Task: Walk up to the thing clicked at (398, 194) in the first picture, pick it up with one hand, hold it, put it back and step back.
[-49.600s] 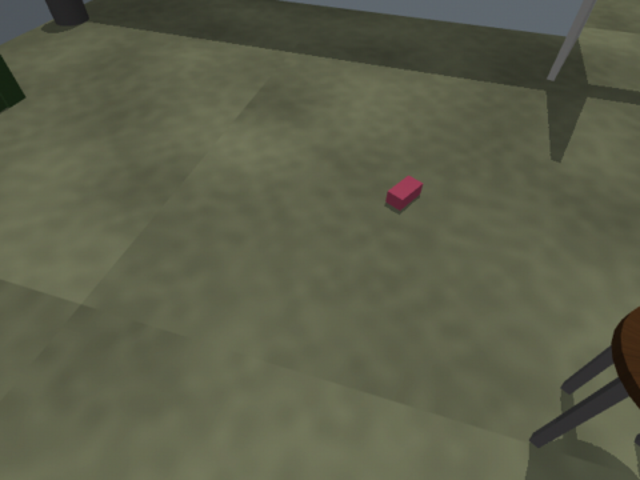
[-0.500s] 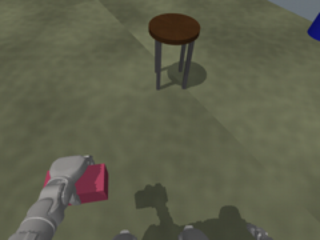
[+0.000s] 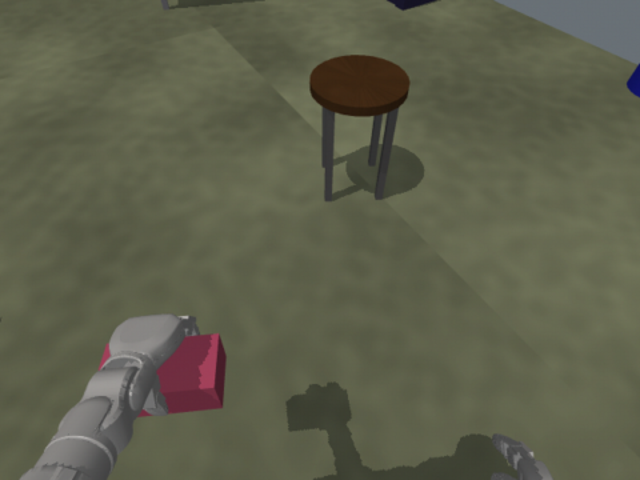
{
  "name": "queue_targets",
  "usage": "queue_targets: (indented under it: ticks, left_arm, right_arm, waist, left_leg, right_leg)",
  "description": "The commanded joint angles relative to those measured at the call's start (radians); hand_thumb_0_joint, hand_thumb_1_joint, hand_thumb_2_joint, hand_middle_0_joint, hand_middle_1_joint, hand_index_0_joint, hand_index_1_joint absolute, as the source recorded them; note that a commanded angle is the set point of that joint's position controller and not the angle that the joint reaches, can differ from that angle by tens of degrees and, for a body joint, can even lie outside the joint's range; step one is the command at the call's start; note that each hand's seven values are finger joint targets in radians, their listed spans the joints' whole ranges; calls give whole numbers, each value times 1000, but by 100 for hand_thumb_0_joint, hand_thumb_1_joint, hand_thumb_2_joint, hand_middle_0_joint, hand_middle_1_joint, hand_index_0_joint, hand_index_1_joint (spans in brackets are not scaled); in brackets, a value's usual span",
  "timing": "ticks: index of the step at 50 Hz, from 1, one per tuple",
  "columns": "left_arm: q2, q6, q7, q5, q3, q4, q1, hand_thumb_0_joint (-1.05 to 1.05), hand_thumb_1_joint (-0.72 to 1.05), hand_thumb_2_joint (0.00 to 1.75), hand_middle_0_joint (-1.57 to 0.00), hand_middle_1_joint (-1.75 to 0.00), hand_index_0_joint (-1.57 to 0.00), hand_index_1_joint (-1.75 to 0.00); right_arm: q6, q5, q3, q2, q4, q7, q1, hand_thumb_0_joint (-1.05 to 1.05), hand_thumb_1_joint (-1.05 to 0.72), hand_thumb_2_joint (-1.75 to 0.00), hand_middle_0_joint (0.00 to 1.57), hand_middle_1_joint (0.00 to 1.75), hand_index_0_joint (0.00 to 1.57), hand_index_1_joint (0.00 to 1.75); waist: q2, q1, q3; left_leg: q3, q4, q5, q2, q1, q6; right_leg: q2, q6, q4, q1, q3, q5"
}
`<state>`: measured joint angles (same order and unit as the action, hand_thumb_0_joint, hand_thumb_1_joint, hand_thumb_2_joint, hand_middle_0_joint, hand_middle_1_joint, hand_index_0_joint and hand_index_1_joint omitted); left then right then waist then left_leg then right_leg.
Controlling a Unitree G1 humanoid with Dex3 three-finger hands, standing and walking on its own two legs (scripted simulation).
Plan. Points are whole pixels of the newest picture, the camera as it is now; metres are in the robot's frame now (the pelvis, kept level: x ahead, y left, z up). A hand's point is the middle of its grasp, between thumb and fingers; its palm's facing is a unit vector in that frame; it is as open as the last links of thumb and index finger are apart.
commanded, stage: hold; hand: left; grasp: from above
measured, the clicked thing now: (164, 375) +0.29 +0.23 -0.10
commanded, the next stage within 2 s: crouch in 1.56 s
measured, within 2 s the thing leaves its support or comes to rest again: neither
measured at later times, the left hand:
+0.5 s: hand (156, 363) +0.29 +0.22 -0.05, palm faces -0.47 -0.06 -0.88, open 11.2 cm
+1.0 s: hand (156, 367) +0.28 +0.21 -0.03, palm faces -0.47 -0.06 -0.88, open 11.2 cm
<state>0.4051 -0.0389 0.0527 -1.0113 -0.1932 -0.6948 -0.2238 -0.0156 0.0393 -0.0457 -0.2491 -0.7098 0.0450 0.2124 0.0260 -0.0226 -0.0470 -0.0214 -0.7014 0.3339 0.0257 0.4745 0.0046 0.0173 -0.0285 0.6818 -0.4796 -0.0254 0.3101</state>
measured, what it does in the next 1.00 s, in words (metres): stands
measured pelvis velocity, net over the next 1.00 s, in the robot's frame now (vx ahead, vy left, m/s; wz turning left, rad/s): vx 0.00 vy -0.01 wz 0.00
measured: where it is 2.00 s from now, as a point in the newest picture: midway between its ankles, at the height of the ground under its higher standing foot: outside the picture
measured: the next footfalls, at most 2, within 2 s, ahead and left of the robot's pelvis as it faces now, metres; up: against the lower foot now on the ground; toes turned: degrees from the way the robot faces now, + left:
none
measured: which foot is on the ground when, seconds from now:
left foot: down 0.00-1.00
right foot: down 0.00-1.00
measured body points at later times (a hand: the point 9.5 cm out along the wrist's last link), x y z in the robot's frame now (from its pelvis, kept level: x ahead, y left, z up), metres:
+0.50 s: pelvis +0.00 +0.00 +0.01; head +0.03 -0.01 +0.46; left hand +0.31 +0.22 +0.00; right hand +0.13 -0.26 -0.11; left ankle +0.01 +0.12 -0.72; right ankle +0.02 -0.14 -0.72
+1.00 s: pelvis +0.00 -0.01 +0.02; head +0.02 -0.03 +0.46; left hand +0.30 +0.21 +0.02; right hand +0.15 -0.26 -0.10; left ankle +0.01 +0.12 -0.72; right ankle +0.02 -0.14 -0.72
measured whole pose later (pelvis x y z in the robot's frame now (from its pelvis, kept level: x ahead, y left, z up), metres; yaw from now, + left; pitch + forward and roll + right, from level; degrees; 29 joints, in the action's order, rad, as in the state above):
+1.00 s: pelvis +0.00 -0.01 +0.02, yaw +0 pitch +2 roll +0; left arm 0.41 -0.05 -0.05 -1.00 -0.18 -0.55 -0.16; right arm -0.06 0.05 -0.04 -0.25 -0.67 0.06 0.18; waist 0.04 0.00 -0.01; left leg -0.03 -0.54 0.26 0.02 0.31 0.01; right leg 0.02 -0.02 0.55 -0.33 -0.03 0.25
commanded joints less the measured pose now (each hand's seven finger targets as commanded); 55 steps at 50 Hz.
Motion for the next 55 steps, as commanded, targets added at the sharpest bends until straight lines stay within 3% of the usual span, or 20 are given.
queue_targets:
  ticks: [1,5,6,9,12,19,22,23,27,30,35,38,39,40,45,48,55]
  left_arm:
    - [213,0,32,2,102,227,-319,0,66,96,-110,-59,-107,-63]
    - [208,2,30,5,104,231,-320,0,67,95,-110,-60,-107,-63]
    - [222,2,27,6,119,239,-314,0,69,96,-110,-61,-108,-64]
    - [211,3,16,-3,106,251,-311,0,67,98,-110,-60,-106,-64]
    - [232,4,7,-7,122,269,-304,0,67,101,-111,-60,-107,-64]
    - [224,0,0,5,124,288,-310,0,67,100,-111,-60,-107,-64]
    - [231,2,-5,2,131,288,-296,0,67,102,-111,-60,-107,-65]
    - [217,0,-9,5,115,308,-306,0,66,101,-110,-61,-106,-65]
    - [241,-8,-20,10,134,332,-312,0,66,98,-108,-62,-105,-66]
    - [224,-7,-22,9,123,339,-312,0,68,100,-111,-63,-107,-66]
    - [239,-6,-31,15,138,319,-290,0,69,100,-111,-62,-108,-66]
    - [229,-10,-41,19,124,365,-301,0,70,100,-111,-63,-108,-67]
    - [239,-8,-44,11,139,319,-261,0,69,100,-112,-61,-108,-65]
    - [222,-13,-49,19,125,354,-275,0,69,98,-111,-61,-108,-65]
    - [246,-12,-52,17,143,353,-284,0,68,99,-111,-62,-107,-66]
    - [219,-12,-56,24,126,386,-271,0,69,98,-109,-66,-107,-68]
    - [251,-11,-59,19,146,389,-284,0,68,100,-109,-65,-107,-68]
  right_arm:
    - [30,3,-45,-145,112,7,-17,0,-89,-90,20,30,20,30]
    - [25,6,-42,-142,127,6,-26,0,-89,-90,20,30,20,30]
    - [23,8,-43,-144,131,5,-34,0,-89,-90,20,30,20,30]
    - [20,7,-44,-143,131,5,-33,0,-89,-90,20,30,20,30]
    - [14,6,-47,-148,136,5,-33,0,-89,-90,20,30,20,30]
    - [11,8,-43,-145,152,5,-51,0,-89,-90,20,30,20,30]
    - [9,10,-44,-147,157,6,-57,0,-89,-90,20,30,20,30]
    - [9,11,-41,-142,160,6,-61,0,-89,-90,20,30,20,30]
    - [10,10,-43,-146,155,7,-60,0,-89,-90,20,30,20,30]
    - [8,12,-40,-142,159,10,-66,0,-89,-90,20,30,20,30]
    - [6,14,-38,-141,161,12,-80,0,-89,-90,20,30,20,30]
    - [5,14,-35,-138,171,13,-89,0,-89,-90,20,30,20,30]
    - [2,16,-33,-138,171,14,-92,0,-89,-90,20,30,20,30]
    - [2,15,-33,-136,174,14,-93,0,-89,-90,20,30,20,30]
    - [-1,18,-28,-134,176,18,-107,0,-89,-90,20,30,20,30]
    - [-3,17,-27,-130,179,18,-110,0,-89,-90,20,30,20,30]
    - [-8,18,-24,-132,183,22,-124,0,-89,-90,20,30,20,30]
  waist:
    - [27,-5,-305]
    - [13,-1,-263]
    - [21,11,-266]
    - [30,0,-281]
    - [34,10,-296]
    - [31,8,-257]
    - [18,14,-255]
    - [19,10,-258]
    - [45,20,-275]
    - [20,12,-270]
    - [14,19,-240]
    - [37,21,-237]
    - [13,24,-216]
    - [17,22,-232]
    - [11,25,-225]
    - [9,22,-226]
    - [23,27,-216]
  left_leg:
    - [5,92,-312,-38,-218,1]
    - [0,114,-264,-43,-189,-4]
    - [-4,119,-260,-45,-200,-4]
    - [-3,118,-296,-43,-225,-2]
    - [-1,119,-335,-40,-246,-3]
    - [-3,157,-252,-39,-250,-6]
    - [-6,161,-262,-45,-243,-12]
    - [-4,164,-262,-42,-255,-10]
    - [-1,174,-281,-35,-280,-4]
    - [-5,174,-298,-42,-281,-10]
    - [-5,193,-274,-41,-280,-12]
    - [-6,206,-258,-40,-287,-11]
    - [-5,209,-257,-41,-283,-14]
    - [-6,209,-258,-42,-294,-14]
    - [-11,216,-259,-46,-295,-17]
    - [-11,220,-252,-46,-303,-17]
    - [-9,236,-243,-45,-315,-17]
  right_leg:
    - [-48,37,-92,112,25,-250]
    - [-46,36,-114,120,21,-219]
    - [-44,37,-119,128,20,-217]
    - [-44,37,-115,130,21,-240]
    - [-46,38,-117,144,25,-270]
    - [-45,37,-154,147,25,-199]
    - [-41,35,-162,171,20,-216]
    - [-42,35,-161,164,21,-213]
    - [-48,38,-165,171,26,-219]
    - [-45,35,-171,187,20,-245]
    - [-43,35,-191,192,23,-220]
    - [-42,37,-196,193,20,-207]
    - [-41,37,-202,197,21,-202]
    - [-41,37,-202,200,19,-206]
    - [-37,34,-215,217,14,-208]
    - [-37,33,-220,219,15,-203]
    - [-36,35,-234,215,16,-190]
